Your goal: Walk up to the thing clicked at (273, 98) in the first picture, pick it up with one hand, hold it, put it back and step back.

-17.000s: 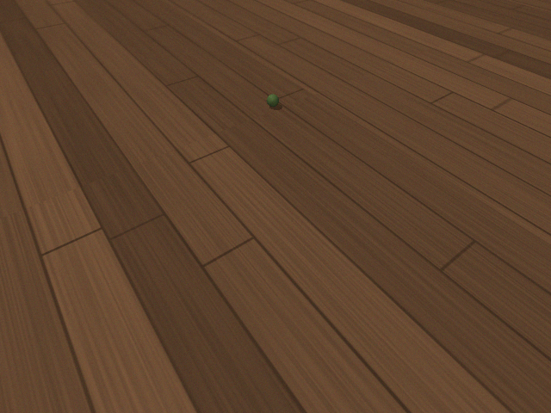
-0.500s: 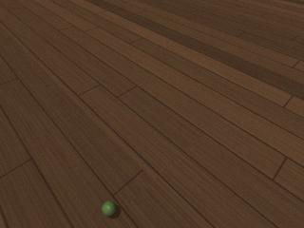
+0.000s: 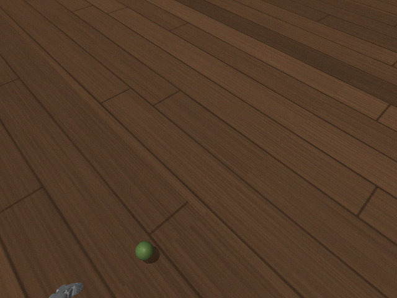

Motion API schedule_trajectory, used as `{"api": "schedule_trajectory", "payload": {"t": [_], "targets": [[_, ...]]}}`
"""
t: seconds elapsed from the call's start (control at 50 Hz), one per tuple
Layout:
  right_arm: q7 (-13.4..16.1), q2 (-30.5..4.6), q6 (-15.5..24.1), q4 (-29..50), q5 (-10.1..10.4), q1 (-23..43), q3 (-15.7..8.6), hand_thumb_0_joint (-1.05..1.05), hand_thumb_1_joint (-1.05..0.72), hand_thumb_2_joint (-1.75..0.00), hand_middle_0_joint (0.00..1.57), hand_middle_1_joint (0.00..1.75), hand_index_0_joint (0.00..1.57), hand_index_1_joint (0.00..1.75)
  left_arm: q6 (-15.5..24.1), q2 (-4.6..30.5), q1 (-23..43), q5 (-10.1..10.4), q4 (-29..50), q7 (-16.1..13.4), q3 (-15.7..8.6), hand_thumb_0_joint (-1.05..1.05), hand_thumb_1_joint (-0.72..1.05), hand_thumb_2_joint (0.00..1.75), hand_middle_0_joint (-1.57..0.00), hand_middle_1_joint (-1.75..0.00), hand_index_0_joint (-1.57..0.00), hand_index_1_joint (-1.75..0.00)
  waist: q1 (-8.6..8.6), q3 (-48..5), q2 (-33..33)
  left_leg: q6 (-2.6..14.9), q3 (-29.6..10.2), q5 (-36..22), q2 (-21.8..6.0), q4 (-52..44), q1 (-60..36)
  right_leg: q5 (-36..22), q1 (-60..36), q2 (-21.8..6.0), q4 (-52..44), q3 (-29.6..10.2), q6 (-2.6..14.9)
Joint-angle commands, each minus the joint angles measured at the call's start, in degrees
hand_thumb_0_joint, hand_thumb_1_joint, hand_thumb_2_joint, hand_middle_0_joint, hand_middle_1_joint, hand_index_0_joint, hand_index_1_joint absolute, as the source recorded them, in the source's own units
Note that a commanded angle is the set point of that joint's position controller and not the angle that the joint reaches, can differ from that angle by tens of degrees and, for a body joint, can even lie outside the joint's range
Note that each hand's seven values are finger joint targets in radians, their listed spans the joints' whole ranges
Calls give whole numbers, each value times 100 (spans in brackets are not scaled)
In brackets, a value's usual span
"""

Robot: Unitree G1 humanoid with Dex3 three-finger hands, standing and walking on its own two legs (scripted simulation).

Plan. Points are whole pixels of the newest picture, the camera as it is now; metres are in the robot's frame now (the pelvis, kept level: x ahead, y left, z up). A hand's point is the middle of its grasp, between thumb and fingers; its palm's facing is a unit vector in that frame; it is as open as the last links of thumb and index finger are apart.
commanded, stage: rise first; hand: left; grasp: from above
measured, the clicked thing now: (144, 250) +0.43 +0.25 -0.73
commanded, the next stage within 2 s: none
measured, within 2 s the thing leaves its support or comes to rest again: neither
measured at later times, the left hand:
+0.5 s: hand out of the picture +0.15 +0.27 -0.21, palm faces -0.13 -0.88 -0.45, open 14.0 cm
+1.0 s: hand out of the picture +0.15 +0.29 -0.29, palm faces -0.32 -0.75 -0.58, open 14.2 cm
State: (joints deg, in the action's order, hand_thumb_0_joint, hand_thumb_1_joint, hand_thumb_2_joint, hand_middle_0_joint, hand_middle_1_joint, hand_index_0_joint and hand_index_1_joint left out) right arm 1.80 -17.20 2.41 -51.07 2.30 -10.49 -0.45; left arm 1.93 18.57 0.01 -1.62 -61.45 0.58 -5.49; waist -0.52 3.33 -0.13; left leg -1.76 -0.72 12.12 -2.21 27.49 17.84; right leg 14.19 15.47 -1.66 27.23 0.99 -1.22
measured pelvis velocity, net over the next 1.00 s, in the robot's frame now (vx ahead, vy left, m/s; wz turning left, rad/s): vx -0.01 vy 0.01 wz -0.02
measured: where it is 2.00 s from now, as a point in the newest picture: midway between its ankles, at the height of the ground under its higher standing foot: outside the picture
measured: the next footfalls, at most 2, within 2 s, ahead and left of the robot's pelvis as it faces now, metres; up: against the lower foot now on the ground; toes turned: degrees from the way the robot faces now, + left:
none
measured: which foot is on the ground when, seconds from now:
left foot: down 0.00-1.00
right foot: down 0.00-1.00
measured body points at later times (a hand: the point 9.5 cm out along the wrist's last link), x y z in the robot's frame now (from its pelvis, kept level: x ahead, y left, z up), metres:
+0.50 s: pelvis +0.00 +0.01 -0.07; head +0.09 +0.02 +0.37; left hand +0.15 +0.31 -0.18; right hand +0.16 -0.25 -0.16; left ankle +0.02 +0.14 -0.74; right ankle +0.00 -0.13 -0.74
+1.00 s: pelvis -0.01 +0.01 -0.15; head +0.12 +0.03 +0.28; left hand +0.17 +0.32 -0.25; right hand +0.18 -0.24 -0.24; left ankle +0.02 +0.14 -0.74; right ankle +0.00 -0.13 -0.74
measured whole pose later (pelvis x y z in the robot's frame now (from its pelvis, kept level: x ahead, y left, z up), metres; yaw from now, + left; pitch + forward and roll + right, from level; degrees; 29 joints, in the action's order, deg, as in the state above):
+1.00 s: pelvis -0.01 +0.01 -0.15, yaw -1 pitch +25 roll -3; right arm -0.3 -14.0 10.2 -31.4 -0.1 -7.8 -1.9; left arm -6.0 21.7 -9.8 -24.1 -28.7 -1.2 -7.9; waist -1.2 -9.3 -0.3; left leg -1.4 -3.1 34.3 -2.3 81.9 72.8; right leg 36.3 69.0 -1.4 80.3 0.7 -2.0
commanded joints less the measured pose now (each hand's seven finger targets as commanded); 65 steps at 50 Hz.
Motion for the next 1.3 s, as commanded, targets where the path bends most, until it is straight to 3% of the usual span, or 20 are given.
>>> {"api": "schedule_trajectory", "payload": {"t": [0.0,0.04,0.1,0.2,0.26,0.34,0.42,0.6,0.72,0.8,0.92,0.98,1.02,1.08,1.14,1.18,1.24,1.28], "targets": [[35,-829,210,818,-142,-347,-486,0,-93,-91,20,30,20,30,66,1496,94,-634,49,147,-631,0,11,91,-9,-101,-13,-97,91,-1465,107,205,265,-634,320,535,273,-797,325,149,389,93,192],[-4,-765,207,1125,-137,-337,-545,0,-92,-91,20,30,20,30,20,1467,-152,-751,549,129,-743,0,-5,94,-5,-107,-9,-103,289,-1943,-304,145,276,-762,353,661,227,-801,337,174,613,82,230],[-30,-688,206,1478,-102,-199,-507,0,-92,-91,20,30,20,30,-319,1091,-263,-814,923,-24,-583,0,-28,96,-5,-111,-8,-108,174,-1558,-319,105,220,-420,303,708,536,-387,799,211,678,132,227],[-74,-653,318,1879,-98,-114,-531,0,-90,-90,20,30,20,30,-723,952,-75,-906,1594,-122,-465,0,-52,98,-6,-108,-7,-108,-10,-1425,-55,115,120,102,177,1164,1062,199,1510,267,1156,201,211],[-83,-620,449,1979,-125,-193,-556,0,-88,-90,20,30,20,30,-703,1114,-67,-973,2037,-144,-644,0,-54,99,-6,-107,-6,-107,1,-1586,-66,141,118,223,184,1620,1436,286,1847,238,1579,168,183],[-28,-555,593,2120,-160,-284,-555,0,-88,-90,20,30,20,30,-634,1159,-495,-1164,2880,-147,-731,0,-55,99,-6,-108,-5,-108,-15,-2184,-361,140,105,-188,138,2118,1452,-84,2118,202,2121,95,196],[20,-533,661,2214,-189,-255,-560,0,-91,-90,20,30,20,30,-772,1134,-812,-1341,3324,-168,-718,0,-56,100,-6,-108,-6,-108,-69,-2275,-415,157,52,-300,95,2445,1648,-163,2431,194,2421,94,180],[3,-461,781,2501,-202,-112,-526,0,-90,-90,20,30,20,30,-1121,1000,-1520,-1450,3987,-172,-664,0,-53,97,-6,-108,-6,-107,-92,-2385,-288,212,23,-123,101,3064,2361,-66,2860,196,2882,105,173],[-47,-417,853,2654,-219,-49,-515,0,-90,-90,20,30,20,30,-1121,1013,-1845,-1588,4446,-208,-676,0,-52,96,-6,-107,-6,-106,-46,-2649,-320,232,32,-175,126,3573,2757,-135,3217,208,3330,100,163],[-89,-448,889,2729,-197,42,-515,0,-90,-90,20,30,20,30,-1093,1060,-1797,-1699,4702,-247,-661,0,-54,97,-6,-107,-6,-107,-65,-2725,-423,202,-58,4,110,3741,3036,122,3643,228,3669,142,196],[-147,-548,999,2525,-222,226,-531,0,-90,-90,20,30,20,30,-654,1338,-604,-2331,3896,-298,-630,0,-54,95,-6,-108,-6,-107,-223,-2560,-434,201,-181,788,95,4588,4135,834,5070,220,4630,139,219],[-201,-624,1062,2431,-227,246,-572,0,-89,-90,20,30,20,30,-226,1523,-243,-2709,3654,-374,-694,0,-53,95,-5,-110,-6,-108,-132,-3002,-488,194,-165,982,138,5055,4556,978,5546,207,5146,100,224],[-234,-669,1088,2358,-239,257,-605,0,-88,-90,20,30,20,30,55,1546,57,-2984,3736,-426,-495,0,-53,97,-5,-110,-6,-109,-163,-3485,-649,185,-177,871,138,5400,4636,893,5879,221,5518,94,229],[-265,-777,1069,2195,-227,287,-653,0,-88,-90,20,30,20,30,384,1902,393,-3305,3478,-571,-634,0,-55,99,-6,-109,-6,-109,-103,-3907,-698,172,-225,727,120,5863,4942,839,6430,242,6053,128,241],[-282,-865,967,2036,-227,273,-671,0,-91,-91,20,30,20,30,523,2530,992,-3728,3047,-768,-975,0,-57,100,-7,-110,-7,-110,12,-4111,-739,196,-165,672,129,6374,5476,809,6834,256,6442,134,237],[-317,-864,892,1918,-233,255,-669,0,-92,-91,20,30,20,30,566,2564,1309,-3954,2666,-861,-957,0,-59,101,-7,-109,-7,-109,44,-4221,-657,209,-123,787,139,6646,5811,906,7019,265,6635,159,240],[-363,-882,803,1798,-267,140,-719,0,-89,-90,20,30,20,30,694,2520,2184,-4204,2498,-881,-735,0,-57,102,-6,-109,-6,-109,-36,-4490,-581,214,-105,1146,127,7003,6146,1171,7330,279,6888,214,243],[-369,-913,762,1672,-290,11,-748,0,-87,-90,20,30,20,30,791,2770,2693,-4393,2266,-876,-741,0,-54,101,-5,-109,-6,-109,-96,-4666,-401,265,-28,1305,138,7354,6492,1237,7300,298,6963,216,207]]}}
